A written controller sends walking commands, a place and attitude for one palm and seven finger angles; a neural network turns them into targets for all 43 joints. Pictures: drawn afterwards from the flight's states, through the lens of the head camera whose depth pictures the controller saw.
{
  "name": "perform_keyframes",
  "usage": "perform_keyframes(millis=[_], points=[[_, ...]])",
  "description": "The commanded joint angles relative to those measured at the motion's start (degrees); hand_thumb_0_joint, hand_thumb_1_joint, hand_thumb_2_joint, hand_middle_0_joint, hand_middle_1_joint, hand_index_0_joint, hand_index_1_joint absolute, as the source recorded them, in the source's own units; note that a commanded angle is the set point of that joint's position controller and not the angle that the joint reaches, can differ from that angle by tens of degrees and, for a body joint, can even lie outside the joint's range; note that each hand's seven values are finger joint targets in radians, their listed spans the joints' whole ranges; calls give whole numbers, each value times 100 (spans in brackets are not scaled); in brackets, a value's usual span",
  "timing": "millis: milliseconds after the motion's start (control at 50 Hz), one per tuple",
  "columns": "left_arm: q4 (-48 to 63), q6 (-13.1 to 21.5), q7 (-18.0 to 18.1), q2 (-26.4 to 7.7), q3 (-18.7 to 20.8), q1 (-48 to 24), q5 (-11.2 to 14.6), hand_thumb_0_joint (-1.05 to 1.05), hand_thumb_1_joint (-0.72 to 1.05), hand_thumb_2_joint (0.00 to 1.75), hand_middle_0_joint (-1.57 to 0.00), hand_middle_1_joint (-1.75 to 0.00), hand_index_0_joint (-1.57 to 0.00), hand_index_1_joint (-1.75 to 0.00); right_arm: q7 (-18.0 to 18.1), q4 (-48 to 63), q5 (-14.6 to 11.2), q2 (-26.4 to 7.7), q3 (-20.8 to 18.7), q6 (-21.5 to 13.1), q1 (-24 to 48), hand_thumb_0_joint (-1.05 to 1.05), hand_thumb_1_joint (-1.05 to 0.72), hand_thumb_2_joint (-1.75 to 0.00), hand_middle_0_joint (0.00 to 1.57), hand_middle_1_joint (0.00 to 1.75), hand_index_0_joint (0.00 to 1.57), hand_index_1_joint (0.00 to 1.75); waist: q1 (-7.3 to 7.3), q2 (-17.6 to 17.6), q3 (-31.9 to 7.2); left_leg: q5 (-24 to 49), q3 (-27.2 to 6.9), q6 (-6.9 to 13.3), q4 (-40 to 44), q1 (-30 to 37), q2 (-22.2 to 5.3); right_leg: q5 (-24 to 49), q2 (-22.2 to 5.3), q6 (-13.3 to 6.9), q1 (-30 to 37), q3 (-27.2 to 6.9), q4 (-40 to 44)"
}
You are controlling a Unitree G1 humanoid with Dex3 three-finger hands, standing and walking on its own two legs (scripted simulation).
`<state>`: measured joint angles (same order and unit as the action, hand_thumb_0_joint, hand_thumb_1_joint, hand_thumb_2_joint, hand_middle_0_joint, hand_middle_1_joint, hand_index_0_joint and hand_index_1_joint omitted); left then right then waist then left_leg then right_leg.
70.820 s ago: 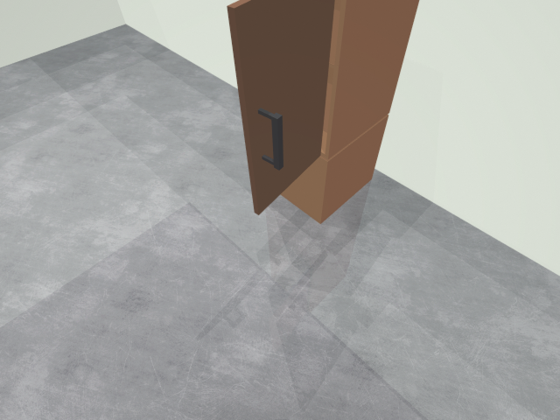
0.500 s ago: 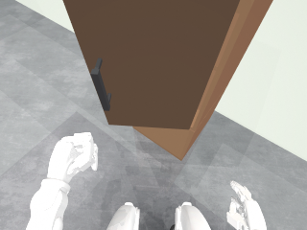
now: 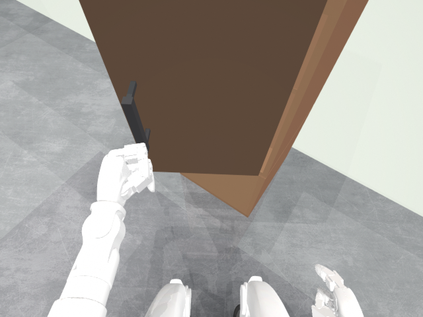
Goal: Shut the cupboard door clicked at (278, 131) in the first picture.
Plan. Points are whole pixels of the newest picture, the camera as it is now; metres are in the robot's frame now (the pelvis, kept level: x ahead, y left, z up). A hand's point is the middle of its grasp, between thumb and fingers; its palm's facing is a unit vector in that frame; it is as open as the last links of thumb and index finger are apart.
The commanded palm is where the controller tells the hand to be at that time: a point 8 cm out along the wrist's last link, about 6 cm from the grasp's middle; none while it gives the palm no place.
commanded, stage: bring the fist close to the handle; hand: left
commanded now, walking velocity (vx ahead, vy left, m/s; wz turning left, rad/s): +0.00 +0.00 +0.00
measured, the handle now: (139, 120) +0.49 +0.17 +0.04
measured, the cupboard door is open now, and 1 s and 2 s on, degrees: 33 32 17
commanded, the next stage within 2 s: push the door shut along its arc in 0.54 s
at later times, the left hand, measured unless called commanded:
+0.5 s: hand (157, 164) +0.38 +0.11 +0.04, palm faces +0.00 -1.00 -0.03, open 3.1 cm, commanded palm +0.36 +0.17 +0.04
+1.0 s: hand (160, 143) +0.43 +0.11 +0.05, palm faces -0.10 -0.99 -0.05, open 3.1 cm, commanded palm +0.41 +0.17 +0.04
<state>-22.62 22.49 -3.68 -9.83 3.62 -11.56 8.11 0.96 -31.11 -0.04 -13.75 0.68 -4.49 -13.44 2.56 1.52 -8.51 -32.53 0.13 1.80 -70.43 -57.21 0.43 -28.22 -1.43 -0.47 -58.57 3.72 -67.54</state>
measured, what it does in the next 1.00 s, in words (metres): stands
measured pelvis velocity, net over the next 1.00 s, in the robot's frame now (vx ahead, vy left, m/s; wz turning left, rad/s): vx -0.01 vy -0.02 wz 0.00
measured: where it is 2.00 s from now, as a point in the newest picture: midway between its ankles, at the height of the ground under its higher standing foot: outside the picture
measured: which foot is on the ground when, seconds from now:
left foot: down 0.00-1.00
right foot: down 0.00-1.00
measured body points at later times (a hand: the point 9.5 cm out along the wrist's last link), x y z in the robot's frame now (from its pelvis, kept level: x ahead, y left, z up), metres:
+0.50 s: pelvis +0.00 -0.02 +0.01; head +0.10 -0.02 +0.45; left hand +0.38 +0.17 +0.04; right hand +0.10 -0.27 -0.11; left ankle +0.01 +0.10 -0.64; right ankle +0.04 -0.12 -0.64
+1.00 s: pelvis -0.01 -0.02 +0.00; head +0.10 -0.01 +0.43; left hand +0.42 +0.17 +0.05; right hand +0.10 -0.27 -0.12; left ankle +0.01 +0.10 -0.64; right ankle +0.04 -0.12 -0.64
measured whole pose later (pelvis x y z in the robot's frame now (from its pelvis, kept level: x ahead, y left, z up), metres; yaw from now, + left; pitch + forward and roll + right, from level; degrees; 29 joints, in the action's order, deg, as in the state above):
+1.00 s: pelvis -0.01 -0.02 +0.00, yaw +0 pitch +21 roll -1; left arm -49.8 28.7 -10.4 -14.9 10.6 -34.1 7.9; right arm 1.2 -34.6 -0.4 -14.2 0.4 -1.7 -14.4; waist 5.1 1.3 -7.8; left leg -30.9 0.0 0.7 -69.7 -59.6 -0.1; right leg -26.9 -0.9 -1.7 -61.6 3.8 -67.7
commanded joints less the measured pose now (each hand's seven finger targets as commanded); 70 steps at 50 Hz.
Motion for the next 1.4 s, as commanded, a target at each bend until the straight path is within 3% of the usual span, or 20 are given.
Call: perform_keyframes(millis=[0, 120, 180, 220, 260, 300, 360, 420, 460, 580, 640, 660, 760, 820, 960, 1120, 1180, 1240, 1300, 1380], points=[[730, 372, 67, -418, 129, -1794, -43, 0, 90, 90, -130, -150, -130, -150, 7, 581, 3, -825, -358, -112, -262, 0, -90, -90, 20, 30, 20, 30, 132, -25, -2106, 1814, -313, -166, 1165, 1268, -29, 1384, 135, -128, 1317, -90, 778], [31, 576, 254, -546, 360, -2945, -82, 0, 90, 90, -130, -150, -130, -150, 19, 361, 33, -820, -358, -48, -386, 0, -90, -90, 20, 30, 20, 30, 271, -165, -2147, 1685, -298, -145, 1116, 1109, -11, 1388, 141, -104, 1314, -148, 788], [-208, 677, 283, -711, 650, -2351, -105, 0, 90, 90, -130, -150, -130, -150, -29, 441, 54, -804, -367, 12, -422, 0, -90, -90, 20, 30, 20, 30, 8, -97, -2511, 2054, -190, -150, 1141, 1077, 21, 1839, 134, -129, 1745, -197, 722], [-215, 706, 252, -596, 575, -2163, -119, 0, 90, 90, -130, -150, -130, -150, -89, 451, 67, -774, -388, 64, -490, 0, -90, -90, 20, 30, 20, 30, -23, -72, -2628, 2266, -126, -150, 1153, 1125, 22, 2118, 137, -115, 1927, -224, 733], [-244, 704, 200, -810, 736, -1947, -108, 0, 90, 90, -130, -150, -130, -150, -105, 514, 47, -796, -390, 116, -563, 0, -90, -90, 20, 30, 20, 30, -70, -129, -2615, 2327, -98, -130, 1180, 991, 30, 2277, 154, -126, 2151, -254, 760], [-179, 717, 135, -643, 573, -1971, -102, 0, 90, 90, -130, -150, -130, -150, -121, 500, 30, -765, -402, 176, -551, 0, -90, -90, 20, 30, 20, 30, -9, -244, -2443, 2144, -21, -107, 1212, 920, 29, 2253, 134, -90, 2205, -300, 870], [20, 842, 104, -799, 683, -2171, -13, 0, 90, 90, -130, -150, -130, -150, -71, 515, 14, -793, -412, 183, -563, 0, -90, -90, 20, 30, 20, 30, 76, -467, -2239, 1910, -17, -64, 1227, 794, 37, 2091, 136, -78, 2283, -360, 995], [28, 1032, 47, -585, 461, -2544, 23, 0, 90, 90, -130, -150, -130, -150, -40, 385, 19, -766, -409, 144, -478, 0, -90, -90, 20, 30, 20, 30, 187, -322, -2034, 1588, -4, -59, 1203, 812, 45, 1749, 105, -59, 2020, -394, 1078], [13, 1147, 19, -704, 505, -2685, 22, 0, 90, 90, -130, -150, -130, -150, -4, 343, 30, -796, -414, 102, -497, 0, -90, -90, 20, 30, 20, 30, 236, -314, -2006, 1501, -26, -32, 1140, 764, 63, 1615, 113, -59, 1962, -420, 1076], [-381, 1126, -132, -834, 597, -2602, -23, 0, 90, 90, -130, -150, -130, -150, -2, 271, 16, -806, -410, 105, -408, 0, -90, -90, 20, 30, 20, 30, 128, 34, -2178, 1448, -40, -68, 1172, 859, 69, 1505, 94, -92, 1841, -412, 1012], [-354, 1002, -173, -710, 518, -2498, 16, 0, 90, 90, -130, -150, -130, -150, -24, 332, 3, -809, -426, 128, -407, 0, -90, -90, 20, 30, 20, 30, 94, -1, -2308, 1611, -58, -83, 1204, 995, 51, 1659, 105, -96, 1873, -358, 989], [-356, 972, -196, -694, 420, -2690, 19, 0, 90, 90, -130, -150, -130, -150, -11, 365, -8, -824, -413, 123, -435, 0, -90, -90, 20, 30, 20, 30, 189, -15, -2275, 1648, -86, -61, 1186, 1006, 54, 1687, 122, -95, 1823, -341, 975], [-687, 1024, -238, -1241, 849, -3498, 21, 0, 90, 90, -130, -150, -130, -150, 76, 283, -22, -840, -372, 132, -435, 0, -90, -90, 20, 30, 20, 30, 312, -401, -2079, 1270, -69, -18, 1080, 556, 76, 1378, 96, -40, 1899, -509, 1068], [-1023, 1084, -364, -1157, 755, -3880, -11, 0, 90, 90, -130, -150, -130, -150, 72, 193, -20, -815, -349, 104, -413, 0, -90, -90, 20, 30, 20, 30, 342, -119, -2104, 1162, -73, -41, 1041, 575, 79, 1265, 86, -60, 1698, -499, 1000], [-1919, 846, -838, -1452, 953, -4261, 70, 0, 90, 90, -130, -150, -130, -150, 57, 151, -44, -936, -365, 153, -726, 0, -90, -90, 20, 30, 20, 30, 401, -95, -2454, 1485, -136, -26, 940, 571, 73, 1576, 135, -96, 1674, -458, 862], [-2336, 812, -1105, -1397, 804, -5316, 79, 0, 90, 90, -130, -150, -130, -150, 33, -20, -62, -1002, -401, 221, -977, 0, -90, -90, 20, 30, 20, 30, 667, -77, -2387, 1405, -263, -20, 906, 701, 29, 1316, 148, -96, 1146, -354, 839], [-2440, 881, -1178, -1309, 656, -5619, 42, 0, 90, 90, -130, -150, -130, -150, 10, -70, -47, -1034, -413, 222, -1039, 0, -90, -90, 20, 30, 20, 30, 707, 179, -2553, 1489, -366, -48, 905, 1000, 7, 1204, 166, -129, 812, -283, 759], [-2731, 863, -1193, -1114, 425, -6102, -15, 0, 90, 90, -130, -150, -130, -150, -18, -156, -23, -1078, -416, 239, -1113, 0, -90, -90, 20, 30, 20, 30, 911, 181, -2231, 1148, -455, -42, 916, 992, -10, 822, 180, -126, 363, -227, 808], [-2890, 894, -1140, -1345, 511, -6667, -88, 0, 90, 90, -130, -150, -130, -150, 3, -228, 1, -1148, -405, 237, -1199, 0, -90, -90, 20, 30, 20, 30, 1020, 169, -2323, 993, -586, -34, 884, 986, -14, 666, 182, -148, 151, -196, 713], [-2900, 921, -1048, -1629, 698, -7115, -146, 0, 90, 90, -130, -150, -130, -150, -4, -260, 60, -1199, -386, 230, -1300, 0, -90, -90, 20, 30, 20, 30, 1013, 608, -2813, 1278, -702, -80, 830, 1319, -34, 771, 187, -183, -75, -149, 540]])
